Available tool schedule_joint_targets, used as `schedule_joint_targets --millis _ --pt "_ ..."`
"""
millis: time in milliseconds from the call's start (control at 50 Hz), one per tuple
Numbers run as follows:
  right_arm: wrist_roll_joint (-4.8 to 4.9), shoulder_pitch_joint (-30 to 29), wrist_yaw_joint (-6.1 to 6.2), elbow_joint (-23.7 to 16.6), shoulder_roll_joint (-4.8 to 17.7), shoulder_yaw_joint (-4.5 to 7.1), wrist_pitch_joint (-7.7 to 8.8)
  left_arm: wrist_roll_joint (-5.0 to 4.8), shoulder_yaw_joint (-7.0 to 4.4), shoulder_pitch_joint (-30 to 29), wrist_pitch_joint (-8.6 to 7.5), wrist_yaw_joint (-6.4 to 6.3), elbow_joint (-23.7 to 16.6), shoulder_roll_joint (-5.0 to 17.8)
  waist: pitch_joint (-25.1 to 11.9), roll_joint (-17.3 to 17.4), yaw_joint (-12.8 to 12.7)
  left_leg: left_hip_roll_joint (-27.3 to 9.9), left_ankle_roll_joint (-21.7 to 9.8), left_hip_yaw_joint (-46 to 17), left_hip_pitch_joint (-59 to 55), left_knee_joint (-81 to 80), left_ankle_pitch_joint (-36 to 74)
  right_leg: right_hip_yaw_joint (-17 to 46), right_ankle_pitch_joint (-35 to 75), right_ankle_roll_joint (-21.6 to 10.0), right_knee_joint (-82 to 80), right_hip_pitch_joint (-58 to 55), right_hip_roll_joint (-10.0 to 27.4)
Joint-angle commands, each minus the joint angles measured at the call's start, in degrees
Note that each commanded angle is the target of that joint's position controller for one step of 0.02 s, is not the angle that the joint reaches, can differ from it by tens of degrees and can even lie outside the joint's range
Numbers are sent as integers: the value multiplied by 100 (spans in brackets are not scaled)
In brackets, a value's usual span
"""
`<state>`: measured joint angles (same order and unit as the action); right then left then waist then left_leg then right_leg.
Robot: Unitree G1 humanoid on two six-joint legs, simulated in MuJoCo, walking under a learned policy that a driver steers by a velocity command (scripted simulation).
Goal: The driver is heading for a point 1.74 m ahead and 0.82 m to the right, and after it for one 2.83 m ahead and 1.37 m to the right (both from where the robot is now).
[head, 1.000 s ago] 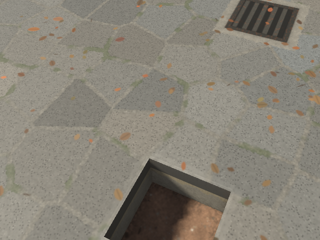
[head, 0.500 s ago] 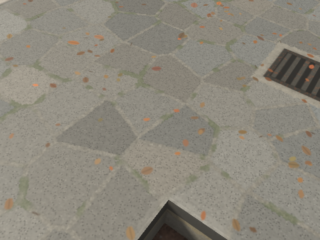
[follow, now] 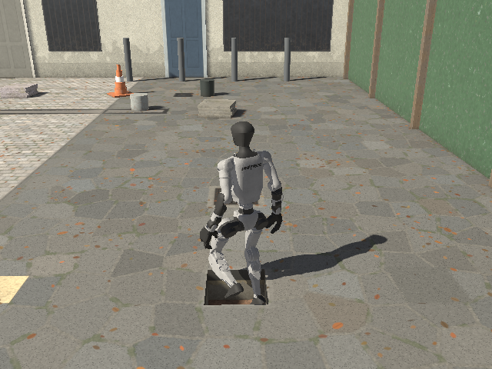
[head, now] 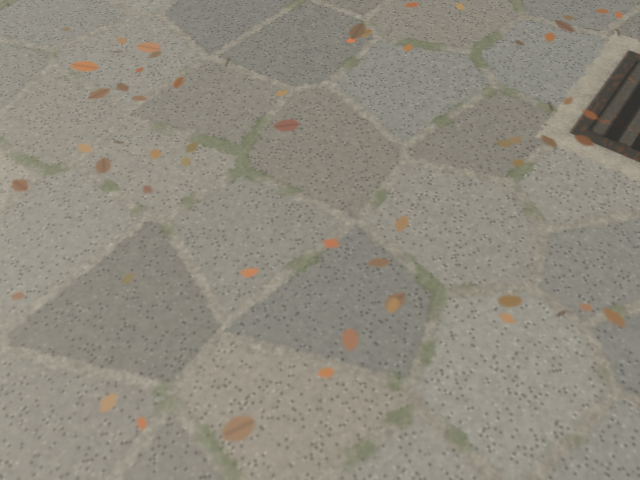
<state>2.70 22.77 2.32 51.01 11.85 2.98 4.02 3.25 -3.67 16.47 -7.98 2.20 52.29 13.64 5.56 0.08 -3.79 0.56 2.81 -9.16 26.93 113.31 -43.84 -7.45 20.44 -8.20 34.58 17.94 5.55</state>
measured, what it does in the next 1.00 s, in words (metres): climbs, turning right: left foot 0.24 m higher, then right foot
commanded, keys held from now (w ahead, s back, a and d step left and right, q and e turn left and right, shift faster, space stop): w+e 0.04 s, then e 0.56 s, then w+e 0.40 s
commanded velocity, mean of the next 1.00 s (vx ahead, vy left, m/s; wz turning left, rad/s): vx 0.24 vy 0.00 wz -0.47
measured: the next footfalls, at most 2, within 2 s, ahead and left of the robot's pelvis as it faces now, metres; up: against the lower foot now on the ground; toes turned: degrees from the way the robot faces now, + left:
left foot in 0.18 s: +0.38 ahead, +0.12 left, +0.24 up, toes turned -3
right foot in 0.80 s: +0.31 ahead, -0.16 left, +0.24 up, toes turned -25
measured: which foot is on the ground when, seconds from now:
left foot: up 0.00-0.16, down 0.18-0.78, up 0.80-1.00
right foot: down 0.00-0.22, up 0.24-0.78, down 0.80-1.00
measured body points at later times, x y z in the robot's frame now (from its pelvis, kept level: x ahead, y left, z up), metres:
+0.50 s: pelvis +0.24 +0.03 +0.17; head +0.25 +0.05 +0.62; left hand +0.50 +0.23 +0.08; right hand +0.26 -0.24 +0.05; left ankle +0.34 +0.12 -0.54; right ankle +0.22 -0.13 -0.38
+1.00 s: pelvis +0.34 -0.10 +0.21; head +0.33 -0.15 +0.66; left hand +0.44 +0.13 +0.11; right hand +0.43 -0.41 +0.12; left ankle +0.46 +0.02 -0.44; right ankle +0.28 -0.14 -0.54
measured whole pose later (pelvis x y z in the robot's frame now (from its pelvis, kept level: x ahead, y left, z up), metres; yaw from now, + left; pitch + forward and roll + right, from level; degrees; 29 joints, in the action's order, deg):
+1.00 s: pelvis +0.34 -0.10 +0.21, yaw -29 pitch +3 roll +4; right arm 0.8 4.4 -1.3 41.2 14.1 3.7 5.2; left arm -0.4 -2.3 31.1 -2.2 -0.5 41.9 10.8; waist -2.9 2.2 -4.9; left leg -1.0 -1.3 -0.4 36.8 61.5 -9.4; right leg 3.7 -14.9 -5.2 22.0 9.6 -2.0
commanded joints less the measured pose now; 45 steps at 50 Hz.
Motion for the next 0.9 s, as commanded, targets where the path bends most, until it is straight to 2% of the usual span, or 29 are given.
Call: schedule_joint_targets --millis 20,40,60,80,100,120,140,160,180,200,220,240,260,300,340,400,460,500,560,620,700,760,780,800,820,840,860,880,900 --pt "449 515 -33 -1229 -1423 -479 279 -173 -490 1701 236 -256 994 1997 -418 -3195 892 -484 -420 -589 5562 874 759 4184 2612 -914 -1622 -2748 3630" --pt "429 -997 -75 -1356 -897 -480 50 -141 -189 1269 285 -183 700 598 288 -1323 153 -768 -378 -555 6013 964 874 3550 -694 -596 -2343 -1977 3263" --pt "229 -1125 -82 -1318 -719 -425 -116 -129 4 457 408 -200 496 161 754 -422 548 -635 -314 58 5118 699 1050 2166 -998 -298 -2660 -394 2406" --pt "-16 -646 -156 -1292 -767 -431 -104 -140 119 -384 448 -258 322 134 1099 -271 1223 -416 -187 569 4582 311 1343 795 161 38 -2440 529 1604" --pt "-55 -209 -212 -1077 -616 -385 -12 -85 167 -464 464 -375 261 114 997 -226 1423 -129 73 940 3750 161 1641 -211 961 148 -2177 1171 919" --pt "-6 -416 -166 -1384 -739 -442 75 -18 211 -248 563 -394 362 392 461 -864 1402 -132 137 927 3197 995 1608 -307 2160 93 -2529 1131 1001" --pt "-165 -455 -175 -2189 -773 -572 130 -282 81 -1115 716 -478 43 1222 78 -1204 2293 -814 41 110 2018 -717 1381 -631 2074 419 -2540 1388 1149" --pt "-193 -779 -245 -2298 -376 -567 114 -414 -102 -1034 918 -520 -292 1625 -755 -402 2234 -462 -168 1016 -214 -3113 2338 -549 2530 196 -2906 1605 759" --pt "-310 -889 -162 -2095 66 -318 159 -679 -110 144 978 -579 -225 1525 -1628 -143 1977 117 -264 1275 -1667 -3817 3503 124 4264 104 -2188 713 695" --pt "-527 -1039 -124 -1875 1643 168 13 -674 -9 1901 1051 -445 170 1221 -2144 1761 1254 -373 -1369 -548 -825 -4624 5205 231 7104 240 -56 -448 131" --pt "-717 -320 -187 -1897 1994 221 -182 -733 -7 2538 1024 -257 556 1261 -3031 2510 1371 -1342 -2158 -2779 -1469 -7290 5735 673 3420 544 1603 -956 -268" --pt "-594 -479 -227 -1707 2186 210 -333 -785 -31 2790 1047 -37 833 884 -3494 3380 805 -1962 -2628 -4895 -1356 -9114 4439 752 -3027 948 4761 -1040 -1483" --pt "-537 -836 -371 -1593 1805 89 -293 -813 -100 2583 1080 98 1085 436 -3321 2250 677 -1865 -2487 -5269 -508 -9350 2106 1211 -3626 1102 6836 -652 -1573" --pt "-135 -1445 -495 -1051 942 -12 -229 -622 80 820 1174 -29 203 -509 -1542 1344 552 -1498 -1355 -3490 451 -8563 -848 1093 -3975 806 8032 1366 -1408" --pt "-200 -1686 -362 -637 111 -89 -178 -520 130 73 1143 -267 -436 -273 -424 774 397 -1326 -797 -1946 1108 -7627 -245 1366 -4047 420 8070 2145 -1234" --pt "-313 -1612 -59 -637 -440 -209 18 -441 96 -380 1126 -476 -1004 95 -358 430 413 -1632 -943 -1290 429 -7740 1915 1762 -3504 242 7670 2774 -1198" --pt "-421 -1622 57 -803 -241 -116 -38 -409 94 -357 1128 -506 -1348 90 -451 178 108 -1402 -834 121 76 -8137 3322 1828 -3070 508 6047 2790 -1004" --pt "-398 -1559 203 -926 264 34 -184 -407 104 -652 1198 -591 -1732 155 -348 485 90 -1248 -963 929 -98 -8874 3924 1129 -3360 843 4271 2538 -931" --pt "-432 -1441 341 -1297 841 219 -146 -372 39 -967 1259 -523 -1999 349 -922 717 425 -1913 -1294 728 -971 -9400 4203 938 -3195 1172 3755 2407 -388" --pt "-291 -1382 424 -1444 1061 307 -259 -326 -32 -988 1322 -438 -2299 476 -1105 755 422 -2150 -1223 807 -1343 -9605 2945 986 -3307 1101 3366 2293 -70" --pt "-192 -1650 249 -1477 1348 420 -302 -348 -139 -524 1277 -235 -2195 643 -1008 1094 191 -2069 -1002 1230 -927 -10068 814 223 -4117 687 2048 852 -130" --pt "-100 -1761 33 -1172 954 309 -341 -407 -252 390 1196 -57 -1667 661 -506 575 -79 -1757 -941 1665 -968 -9200 376 -285 -4203 218 115 -92 -350" --pt "-187 -1640 -33 -1080 614 231 -384 -408 -315 1020 1118 -38 -1257 677 -386 -215 -117 -1197 -855 2090 -673 -7752 940 -189 -4331 4 -619 -678 -681" --pt "-299 -1936 -116 -1280 385 140 -396 -331 -395 1403 985 -48 -1241 1017 -86 -1370 -209 -800 -595 2065 1022 -5401 897 1728 -4653 -476 -1098 -1294 94" --pt "-322 -1891 -174 -1576 330 112 -246 -351 -323 854 737 -67 -1755 1390 -189 -1752 253 -59 -310 965 2570 -4221 1312 4824 -5913 -1239 -2240 -1515 893" --pt "-97 -1963 -257 -1672 587 155 -60 -298 -331 636 549 -37 -1810 1341 -186 -1581 243 -125 -329 449 2805 -3541 1606 6155 -7174 -1564 -3279 -1185 1496" --pt "50 -2066 -332 -1641 810 223 91 -344 -242 531 494 -88 -1815 1100 22 -1238 263 -367 -343 359 2995 -3502 2077 5573 -6947 -1374 -3050 -1130 1483" --pt "-120 -2203 -336 -1640 608 126 158 -291 -206 470 582 -225 -1749 886 -144 -791 282 -487 -221 334 2803 -3475 2541 4719 -6011 -1092 -2582 -999 1186" --pt "-172 -2074 -322 -1510 811 193 220 -300 -127 471 566 -235 -1830 747 -199 -583 308 -495 -298 503 2643 -3960 2872 4066 -5575 -907 -2530 -1034 898"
